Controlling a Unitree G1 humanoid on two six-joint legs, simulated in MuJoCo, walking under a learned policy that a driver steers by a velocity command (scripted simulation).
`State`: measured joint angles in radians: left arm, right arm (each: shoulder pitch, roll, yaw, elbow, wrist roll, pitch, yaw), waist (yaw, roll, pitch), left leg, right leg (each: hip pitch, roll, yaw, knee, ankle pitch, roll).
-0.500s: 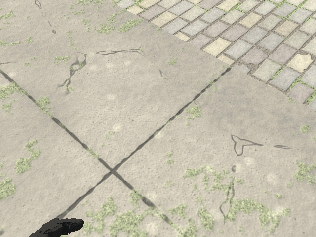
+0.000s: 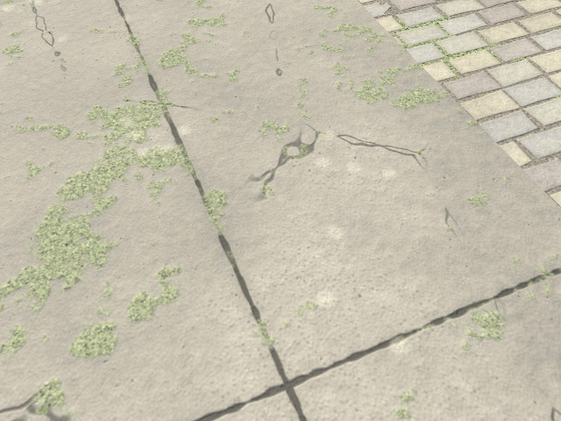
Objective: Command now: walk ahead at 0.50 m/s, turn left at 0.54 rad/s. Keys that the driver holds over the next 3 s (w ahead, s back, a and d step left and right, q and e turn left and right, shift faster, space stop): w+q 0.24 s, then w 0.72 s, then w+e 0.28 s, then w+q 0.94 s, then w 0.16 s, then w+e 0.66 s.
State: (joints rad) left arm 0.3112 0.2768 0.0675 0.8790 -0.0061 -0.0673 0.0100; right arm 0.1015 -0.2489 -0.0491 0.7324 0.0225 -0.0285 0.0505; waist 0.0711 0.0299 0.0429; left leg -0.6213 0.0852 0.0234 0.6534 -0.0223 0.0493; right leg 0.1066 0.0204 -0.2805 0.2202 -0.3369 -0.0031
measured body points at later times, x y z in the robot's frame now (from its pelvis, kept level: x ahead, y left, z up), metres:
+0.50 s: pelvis +0.28 +0.03 +0.01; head +0.31 +0.05 +0.46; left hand +0.45 +0.31 -0.08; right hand +0.39 -0.24 -0.10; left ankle +0.17 +0.10 -0.73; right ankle +0.49 -0.08 -0.70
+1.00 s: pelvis +0.56 +0.06 +0.01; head +0.59 +0.06 +0.46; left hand +0.49 +0.33 -0.12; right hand +0.82 -0.11 -0.08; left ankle +0.70 +0.26 -0.69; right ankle +0.50 -0.06 -0.73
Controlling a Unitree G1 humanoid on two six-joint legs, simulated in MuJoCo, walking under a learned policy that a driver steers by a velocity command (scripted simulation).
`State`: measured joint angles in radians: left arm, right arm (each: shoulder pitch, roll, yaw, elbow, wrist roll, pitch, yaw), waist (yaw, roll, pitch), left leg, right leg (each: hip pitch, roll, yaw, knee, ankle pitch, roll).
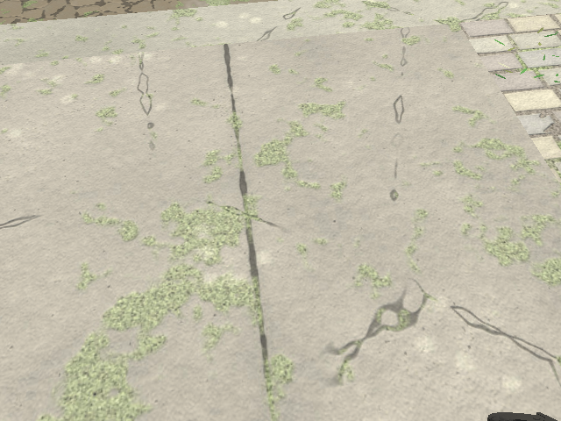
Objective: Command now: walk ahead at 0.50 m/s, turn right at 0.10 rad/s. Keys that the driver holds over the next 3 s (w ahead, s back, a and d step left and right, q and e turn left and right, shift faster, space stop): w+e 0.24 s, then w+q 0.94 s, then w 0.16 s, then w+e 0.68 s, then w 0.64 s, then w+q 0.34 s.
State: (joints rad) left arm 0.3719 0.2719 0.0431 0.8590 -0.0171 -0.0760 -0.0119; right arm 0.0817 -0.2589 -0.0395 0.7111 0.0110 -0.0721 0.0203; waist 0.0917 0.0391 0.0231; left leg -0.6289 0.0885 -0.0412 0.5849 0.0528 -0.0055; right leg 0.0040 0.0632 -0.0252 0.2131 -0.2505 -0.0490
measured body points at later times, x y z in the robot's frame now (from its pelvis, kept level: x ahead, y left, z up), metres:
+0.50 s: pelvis +0.27 +0.02 +0.00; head +0.29 +0.02 +0.45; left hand +0.51 +0.23 -0.09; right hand +0.23 -0.26 -0.13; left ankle +0.21 +0.14 -0.74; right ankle +0.42 -0.15 -0.71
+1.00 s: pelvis +0.51 -0.02 +0.00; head +0.53 +0.00 +0.45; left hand +0.48 +0.27 -0.13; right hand +0.75 -0.23 -0.10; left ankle +0.65 +0.16 -0.70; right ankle +0.43 -0.15 -0.74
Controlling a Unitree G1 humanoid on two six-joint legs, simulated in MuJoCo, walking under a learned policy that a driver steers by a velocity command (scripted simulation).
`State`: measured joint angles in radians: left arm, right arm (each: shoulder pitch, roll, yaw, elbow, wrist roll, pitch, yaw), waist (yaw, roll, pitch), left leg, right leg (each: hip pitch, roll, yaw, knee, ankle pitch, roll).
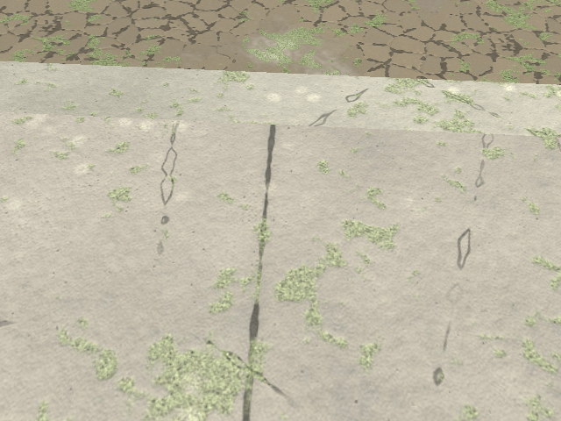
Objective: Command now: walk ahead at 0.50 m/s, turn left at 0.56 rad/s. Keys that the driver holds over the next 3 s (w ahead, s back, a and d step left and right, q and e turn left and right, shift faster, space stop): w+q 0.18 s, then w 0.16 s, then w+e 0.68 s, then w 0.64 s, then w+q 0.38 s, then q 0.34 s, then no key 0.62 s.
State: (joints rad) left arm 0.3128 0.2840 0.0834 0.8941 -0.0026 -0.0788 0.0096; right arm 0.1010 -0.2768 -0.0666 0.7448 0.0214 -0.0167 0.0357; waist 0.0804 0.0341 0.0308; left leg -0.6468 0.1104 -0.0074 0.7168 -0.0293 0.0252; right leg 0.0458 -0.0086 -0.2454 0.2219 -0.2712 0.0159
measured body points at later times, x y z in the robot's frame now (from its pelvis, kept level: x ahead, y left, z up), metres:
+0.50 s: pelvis +0.27 +0.07 +0.01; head +0.29 +0.09 +0.45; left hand +0.41 +0.35 -0.10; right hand +0.37 -0.20 -0.11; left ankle +0.18 +0.13 -0.74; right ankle +0.51 -0.06 -0.68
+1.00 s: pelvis +0.58 +0.06 +0.01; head +0.62 +0.05 +0.45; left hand +0.66 +0.34 -0.11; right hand +0.77 -0.21 -0.08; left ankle +0.77 +0.23 -0.69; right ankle +0.54 -0.02 -0.74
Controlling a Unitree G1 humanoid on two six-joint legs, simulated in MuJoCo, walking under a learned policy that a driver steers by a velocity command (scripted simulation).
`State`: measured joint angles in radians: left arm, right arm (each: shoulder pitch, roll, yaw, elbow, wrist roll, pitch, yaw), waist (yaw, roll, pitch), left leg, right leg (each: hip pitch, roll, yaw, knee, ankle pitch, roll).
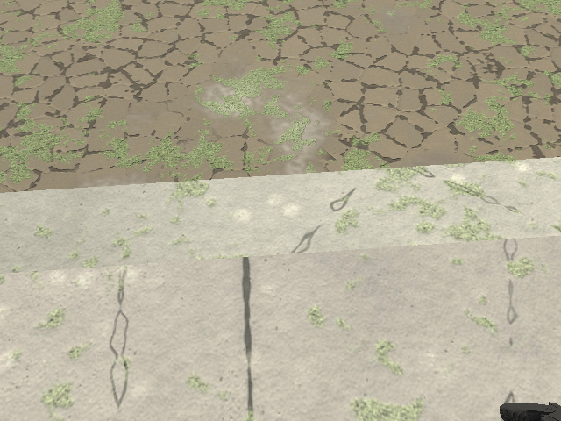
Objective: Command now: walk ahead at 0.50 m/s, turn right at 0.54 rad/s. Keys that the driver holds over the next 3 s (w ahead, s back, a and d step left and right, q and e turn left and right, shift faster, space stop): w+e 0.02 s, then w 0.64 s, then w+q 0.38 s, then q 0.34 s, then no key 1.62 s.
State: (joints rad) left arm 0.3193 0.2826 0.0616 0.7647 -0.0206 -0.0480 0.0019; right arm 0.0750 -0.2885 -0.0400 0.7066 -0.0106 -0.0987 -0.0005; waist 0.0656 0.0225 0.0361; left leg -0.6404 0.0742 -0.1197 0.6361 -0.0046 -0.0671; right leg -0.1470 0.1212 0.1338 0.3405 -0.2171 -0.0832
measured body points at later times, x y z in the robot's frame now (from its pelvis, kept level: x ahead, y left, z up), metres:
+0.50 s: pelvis +0.28 +0.04 +0.00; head +0.31 +0.04 +0.45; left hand +0.52 +0.25 -0.09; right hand +0.25 -0.24 -0.12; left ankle +0.23 +0.15 -0.75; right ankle +0.43 -0.14 -0.70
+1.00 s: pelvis +0.55 -0.04 +0.00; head +0.57 -0.04 +0.44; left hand +0.58 +0.24 -0.13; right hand +0.71 -0.30 -0.11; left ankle +0.74 +0.12 -0.69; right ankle +0.47 -0.13 -0.75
